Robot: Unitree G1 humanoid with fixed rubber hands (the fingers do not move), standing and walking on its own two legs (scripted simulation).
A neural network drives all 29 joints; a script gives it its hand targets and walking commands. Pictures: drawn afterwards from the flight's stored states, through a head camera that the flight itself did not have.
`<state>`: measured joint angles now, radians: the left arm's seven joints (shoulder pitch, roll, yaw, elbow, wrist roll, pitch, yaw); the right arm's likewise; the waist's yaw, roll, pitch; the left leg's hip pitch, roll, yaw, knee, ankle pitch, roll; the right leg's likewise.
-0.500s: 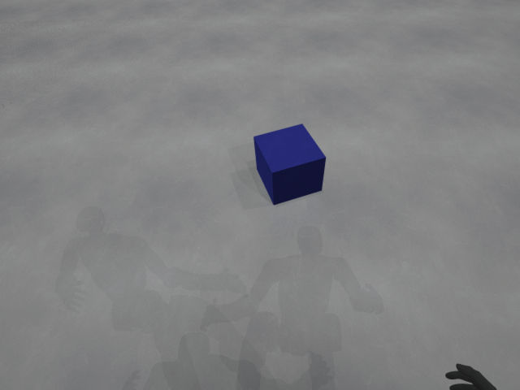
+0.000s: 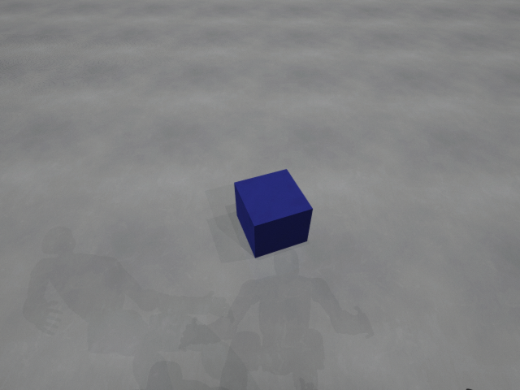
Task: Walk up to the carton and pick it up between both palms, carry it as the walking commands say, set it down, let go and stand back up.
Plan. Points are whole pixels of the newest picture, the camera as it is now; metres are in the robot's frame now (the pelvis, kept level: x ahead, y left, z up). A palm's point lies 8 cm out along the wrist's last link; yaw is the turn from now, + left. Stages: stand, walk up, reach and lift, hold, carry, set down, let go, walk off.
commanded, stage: walk up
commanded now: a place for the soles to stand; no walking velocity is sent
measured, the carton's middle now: (271, 212) +1.01 -0.04 -0.63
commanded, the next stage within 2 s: none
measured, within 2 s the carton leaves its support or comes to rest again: neither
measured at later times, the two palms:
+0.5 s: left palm (65, 334) +0.26 +0.35 -0.08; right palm (468, 335) +0.24 -0.32 -0.05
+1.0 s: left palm (109, 242) +0.45 +0.34 -0.08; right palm (431, 244) +0.42 -0.33 -0.05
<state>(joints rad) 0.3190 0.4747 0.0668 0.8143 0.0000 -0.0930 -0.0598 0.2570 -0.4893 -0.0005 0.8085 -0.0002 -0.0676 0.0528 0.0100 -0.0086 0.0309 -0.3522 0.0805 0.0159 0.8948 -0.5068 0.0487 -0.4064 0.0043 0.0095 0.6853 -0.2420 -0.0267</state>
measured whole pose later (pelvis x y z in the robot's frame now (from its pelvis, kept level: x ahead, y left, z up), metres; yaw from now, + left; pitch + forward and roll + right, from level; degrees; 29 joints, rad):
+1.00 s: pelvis +0.37 +0.01 +0.02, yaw -2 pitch -1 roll -1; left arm 0.32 0.48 0.05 0.79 0.00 -0.07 -0.05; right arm 0.34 -0.49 0.00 0.81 0.00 -0.09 0.04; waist 0.01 -0.02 0.05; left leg -0.30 0.06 0.03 0.57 -0.26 0.01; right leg -0.46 0.00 0.02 0.92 -0.37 -0.03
